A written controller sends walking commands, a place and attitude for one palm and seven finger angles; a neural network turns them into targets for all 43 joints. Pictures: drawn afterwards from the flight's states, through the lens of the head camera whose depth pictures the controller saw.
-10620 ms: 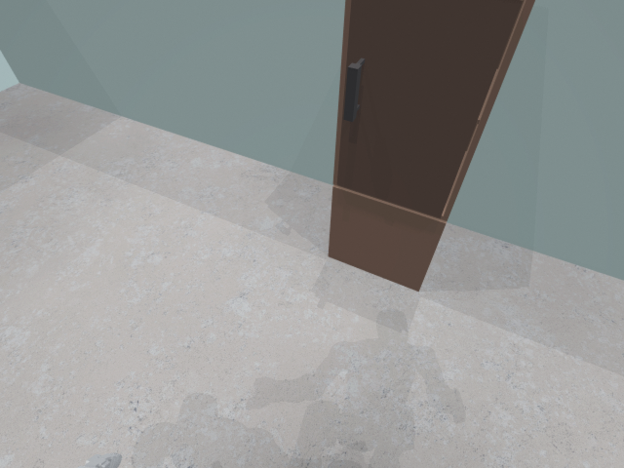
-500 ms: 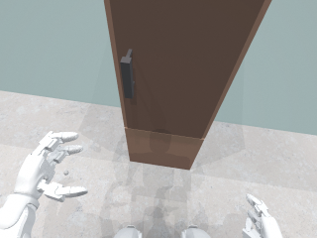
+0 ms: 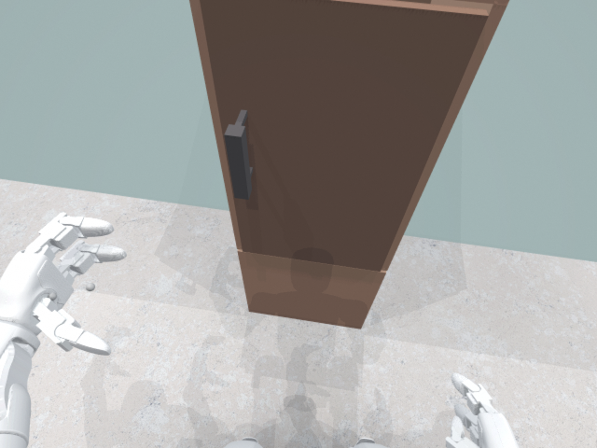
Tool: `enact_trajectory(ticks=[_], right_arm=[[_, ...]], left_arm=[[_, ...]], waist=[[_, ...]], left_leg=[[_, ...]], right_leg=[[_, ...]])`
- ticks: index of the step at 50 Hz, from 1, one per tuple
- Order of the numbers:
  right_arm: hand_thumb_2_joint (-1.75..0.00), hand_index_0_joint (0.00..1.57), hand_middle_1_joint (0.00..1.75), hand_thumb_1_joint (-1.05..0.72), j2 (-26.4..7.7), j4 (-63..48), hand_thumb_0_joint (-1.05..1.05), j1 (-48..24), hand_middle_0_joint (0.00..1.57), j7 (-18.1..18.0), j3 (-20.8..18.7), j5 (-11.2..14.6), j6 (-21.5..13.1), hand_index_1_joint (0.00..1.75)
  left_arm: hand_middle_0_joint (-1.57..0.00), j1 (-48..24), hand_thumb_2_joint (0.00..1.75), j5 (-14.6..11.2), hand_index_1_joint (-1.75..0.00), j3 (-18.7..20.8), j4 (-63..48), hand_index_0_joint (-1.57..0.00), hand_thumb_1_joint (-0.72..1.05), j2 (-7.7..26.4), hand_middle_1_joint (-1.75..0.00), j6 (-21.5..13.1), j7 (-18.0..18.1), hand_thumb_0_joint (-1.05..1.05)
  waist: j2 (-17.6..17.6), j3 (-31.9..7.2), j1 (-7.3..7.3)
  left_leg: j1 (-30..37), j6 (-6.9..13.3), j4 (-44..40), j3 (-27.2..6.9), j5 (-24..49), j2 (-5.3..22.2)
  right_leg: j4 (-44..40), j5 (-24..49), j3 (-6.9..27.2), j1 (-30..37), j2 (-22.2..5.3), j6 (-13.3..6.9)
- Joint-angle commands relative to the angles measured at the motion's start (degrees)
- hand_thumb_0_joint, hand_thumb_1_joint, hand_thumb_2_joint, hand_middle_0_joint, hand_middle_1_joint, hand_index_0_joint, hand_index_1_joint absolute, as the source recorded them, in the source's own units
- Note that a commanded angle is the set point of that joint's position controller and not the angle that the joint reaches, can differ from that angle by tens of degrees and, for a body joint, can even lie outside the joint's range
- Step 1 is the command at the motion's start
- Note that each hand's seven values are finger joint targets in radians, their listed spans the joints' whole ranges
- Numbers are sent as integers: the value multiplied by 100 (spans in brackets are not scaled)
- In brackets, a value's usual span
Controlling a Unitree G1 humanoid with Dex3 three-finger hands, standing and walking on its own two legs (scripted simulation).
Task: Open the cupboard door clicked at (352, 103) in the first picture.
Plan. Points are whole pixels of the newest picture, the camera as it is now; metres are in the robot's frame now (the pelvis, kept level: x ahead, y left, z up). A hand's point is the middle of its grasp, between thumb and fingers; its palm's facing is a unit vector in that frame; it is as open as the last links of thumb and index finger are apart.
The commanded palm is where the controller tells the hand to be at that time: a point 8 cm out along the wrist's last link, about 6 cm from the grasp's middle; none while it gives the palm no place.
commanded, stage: raise the hand with hooked fingers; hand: left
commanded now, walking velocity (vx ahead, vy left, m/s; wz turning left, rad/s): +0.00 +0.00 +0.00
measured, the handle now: (242, 155) +0.55 +0.13 +0.05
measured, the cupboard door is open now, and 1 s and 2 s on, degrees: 0 0 0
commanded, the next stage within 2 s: move the hooked fingers beside the handle in 0.52 s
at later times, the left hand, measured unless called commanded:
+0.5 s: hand (95, 285) +0.28 +0.26 +0.08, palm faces -0.06 -1.00 -0.04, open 14.0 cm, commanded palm +0.26 +0.31 +0.08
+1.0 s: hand (128, 251) +0.33 +0.24 +0.08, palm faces -0.10 -0.99 -0.02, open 14.0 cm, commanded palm +0.32 +0.30 +0.07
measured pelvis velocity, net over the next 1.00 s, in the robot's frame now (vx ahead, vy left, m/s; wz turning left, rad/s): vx -0.01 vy -0.01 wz -0.01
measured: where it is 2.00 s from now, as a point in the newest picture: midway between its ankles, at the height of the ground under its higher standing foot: outside the picture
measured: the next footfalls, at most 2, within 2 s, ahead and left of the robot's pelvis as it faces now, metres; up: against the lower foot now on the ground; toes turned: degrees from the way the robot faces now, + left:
none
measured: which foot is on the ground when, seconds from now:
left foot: down 0.00-1.00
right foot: down 0.00-1.00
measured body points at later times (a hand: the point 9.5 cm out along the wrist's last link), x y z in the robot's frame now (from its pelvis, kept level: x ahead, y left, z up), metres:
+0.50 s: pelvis -0.01 -0.01 +0.00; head +0.04 +0.00 +0.45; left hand +0.28 +0.32 +0.08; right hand +0.14 -0.26 -0.07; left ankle -0.01 +0.10 -0.69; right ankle +0.03 -0.13 -0.69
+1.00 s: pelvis -0.01 -0.01 +0.00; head +0.05 +0.00 +0.45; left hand +0.33 +0.30 +0.08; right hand +0.13 -0.26 -0.08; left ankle -0.01 +0.10 -0.69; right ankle +0.03 -0.13 -0.69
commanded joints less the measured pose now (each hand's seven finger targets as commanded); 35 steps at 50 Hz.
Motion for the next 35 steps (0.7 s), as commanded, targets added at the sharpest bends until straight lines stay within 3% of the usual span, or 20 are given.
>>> enact_trajectory(ticks=[1,3,7,14,17,19,22,23,26,27,29,31,35], right_arm=[[-90,20,30,-90,-916,-770,0,-78,20,-116,-392,31,-312,30],[-90,20,30,-90,-899,-790,0,-72,20,-99,-405,49,-321,30],[-90,20,30,-90,-929,-838,0,-18,20,-49,-436,39,-299,30],[-90,20,30,-90,-927,-892,0,-26,20,-38,-437,3,-293,30],[-90,20,30,-90,-887,-859,0,-33,20,-61,-433,34,-297,30],[-90,20,30,-90,-915,-848,0,-22,20,-77,-424,16,-311,30],[-90,20,30,-90,-893,-840,0,-44,20,-93,-411,40,-311,30],[-90,20,30,-90,-893,-815,0,-72,20,-101,-413,50,-319,30],[-90,20,30,-90,-900,-833,0,-61,20,-111,-399,45,-315,30],[-90,20,30,-90,-894,-832,0,-84,20,-108,-395,54,-325,30],[-90,20,30,-90,-918,-838,0,-75,20,-112,-392,30,-333,30],[-90,20,30,-90,-899,-845,0,-84,20,-111,-388,32,-339,30],[-90,20,30,-90,-910,-728,0,-39,20,-165,-373,43,-331,30]], left_arm=[[-30,-1363,30,-199,-120,713,-897,-30,-50,1679,-120,-358,-139,0],[-30,-1196,30,-218,-120,557,-778,-30,-50,1460,-120,-347,-193,0],[-30,-1054,30,-229,-120,611,-614,-30,-50,1478,-120,-342,-229,0],[-30,-1274,30,-216,-120,794,-926,-30,-50,1724,-120,-546,-87,0],[-30,-1274,30,-198,-120,647,-932,-30,-50,1549,-120,-573,-89,0],[-30,-1340,30,-172,-120,684,-960,-30,-50,1670,-120,-571,-89,0],[-30,-1248,30,-217,-120,638,-751,-30,-50,1524,-120,-513,-126,0],[-30,-1266,30,-203,-120,581,-754,-30,-50,1474,-120,-514,-140,0],[-30,-1359,30,-191,-120,570,-663,-30,-50,1513,-120,-474,-172,0],[-30,-1347,30,-181,-120,524,-700,-30,-50,1476,-120,-484,-182,0],[-30,-1410,30,-198,-120,603,-745,-30,-50,1593,-120,-506,-184,0],[-30,-1401,30,-194,-120,624,-765,-30,-50,1593,-120,-503,-198,0],[-30,-2079,30,-168,-120,371,-562,-30,-50,1448,-120,-499,-176,0]], waist=[[358,-1418,-14],[374,-1340,-14],[176,-1330,19],[373,-1361,37],[481,-1328,-18],[555,-1300,-17],[239,-1233,-38],[380,-1231,-37],[236,-1199,-56],[388,-1187,-42],[249,-1213,-48],[345,-1358,-21],[323,-1186,-171]], left_leg=[[543,-79,-1016,-199,2012,-128],[552,-74,-1046,-177,1989,-133],[435,-60,-1044,-141,2013,-144],[437,-51,-1047,-125,1834,-151],[491,-50,-1080,-121,1725,-149],[541,-48,-1075,-145,1812,-139],[370,-46,-1101,-136,1591,-143],[434,-48,-1105,-137,1592,-142],[401,-45,-1106,-155,1523,-141],[417,-48,-1111,-156,1481,-148],[421,-36,-1066,-162,1574,-145],[449,-53,-1073,-158,1606,-146],[411,-57,-1038,-177,1417,-141]], right_leg=[[-554,1258,227,1105,231,-213],[-581,1228,218,1051,223,-209],[-587,1300,248,1121,221,-203],[-582,1085,308,1135,247,-235],[-628,1026,305,1075,218,-204],[-589,1062,286,1033,250,-239],[-666,936,309,1098,210,-187],[-664,933,301,1048,206,-198],[-663,853,293,1015,220,-197],[-673,809,307,987,208,-205],[-643,888,307,1036,238,-221],[-609,937,300,1076,214,-206],[-631,783,311,832,226,-197]])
